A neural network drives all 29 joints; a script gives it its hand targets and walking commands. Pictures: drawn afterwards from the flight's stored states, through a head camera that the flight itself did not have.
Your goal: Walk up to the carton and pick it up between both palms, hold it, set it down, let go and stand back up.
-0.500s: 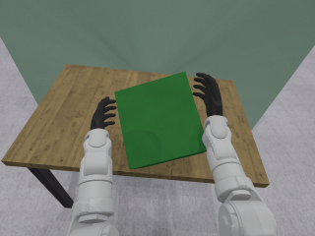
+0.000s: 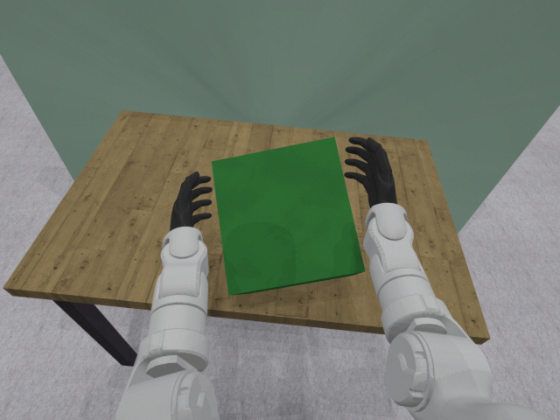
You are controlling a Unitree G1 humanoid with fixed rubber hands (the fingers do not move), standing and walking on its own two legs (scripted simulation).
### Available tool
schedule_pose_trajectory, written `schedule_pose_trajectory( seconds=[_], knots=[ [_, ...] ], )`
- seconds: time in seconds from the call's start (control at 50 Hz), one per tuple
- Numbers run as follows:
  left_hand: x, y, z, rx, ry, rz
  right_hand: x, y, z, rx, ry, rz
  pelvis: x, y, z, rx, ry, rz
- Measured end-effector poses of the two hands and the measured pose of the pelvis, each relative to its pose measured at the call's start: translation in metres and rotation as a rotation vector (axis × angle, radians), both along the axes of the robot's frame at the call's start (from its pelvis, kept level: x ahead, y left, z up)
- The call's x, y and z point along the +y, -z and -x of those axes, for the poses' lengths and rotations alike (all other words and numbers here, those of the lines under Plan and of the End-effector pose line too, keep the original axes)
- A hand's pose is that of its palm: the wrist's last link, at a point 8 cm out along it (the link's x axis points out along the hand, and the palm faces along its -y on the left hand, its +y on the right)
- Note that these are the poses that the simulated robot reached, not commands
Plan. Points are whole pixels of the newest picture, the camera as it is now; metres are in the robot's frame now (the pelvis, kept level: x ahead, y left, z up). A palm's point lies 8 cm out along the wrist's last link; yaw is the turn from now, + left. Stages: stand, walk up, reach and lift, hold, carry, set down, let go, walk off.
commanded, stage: set down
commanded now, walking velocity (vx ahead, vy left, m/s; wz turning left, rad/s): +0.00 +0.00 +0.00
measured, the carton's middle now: (287, 223) +0.43 -0.01 -0.01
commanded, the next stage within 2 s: none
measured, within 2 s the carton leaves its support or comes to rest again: neither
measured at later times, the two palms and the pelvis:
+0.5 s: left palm (196, 222) +0.37 +0.13 +0.07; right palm (388, 199) +0.40 -0.16 +0.11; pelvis -0.01 +0.00 +0.00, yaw -2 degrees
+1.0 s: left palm (204, 214) +0.40 +0.12 +0.06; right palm (387, 193) +0.42 -0.16 +0.09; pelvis +0.01 +0.00 +0.00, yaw -2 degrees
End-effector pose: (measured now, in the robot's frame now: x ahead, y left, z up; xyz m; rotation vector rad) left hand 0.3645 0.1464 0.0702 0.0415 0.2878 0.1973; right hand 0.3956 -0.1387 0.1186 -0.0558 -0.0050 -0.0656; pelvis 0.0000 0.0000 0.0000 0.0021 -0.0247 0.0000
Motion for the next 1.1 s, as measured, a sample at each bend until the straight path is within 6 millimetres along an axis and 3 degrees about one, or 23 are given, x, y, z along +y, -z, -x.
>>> schedule_pose_trajectory(
  seconds=[0.22, 0.52, 0.8, 1.1],
  knots=[
    [-0.005, 0.002, -0.004, -0.032, 0.000, 0.016, -0.004, 0.006, -0.005, -0.002, 0.029, -0.007, 0.006, 0.000, -0.004, 0.028, 0.005, 0.006],
    [-0.016, 0.000, -0.006, -0.002, -0.005, 0.020, -0.019, 0.013, -0.002, 0.053, 0.011, -0.018, 0.003, 0.000, 0.006, 0.060, 0.028, 0.000],
    [-0.017, 0.005, -0.020, 0.010, -0.020, 0.032, -0.021, 0.018, -0.018, 0.107, -0.016, 0.002, -0.003, 0.001, 0.000, 0.100, 0.028, -0.008],
    [-0.025, 0.015, -0.036, 0.008, -0.013, 0.035, -0.030, 0.034, -0.031, 0.135, 0.018, 0.005, 0.002, 0.002, -0.012, 0.142, 0.050, -0.004]
  ],
)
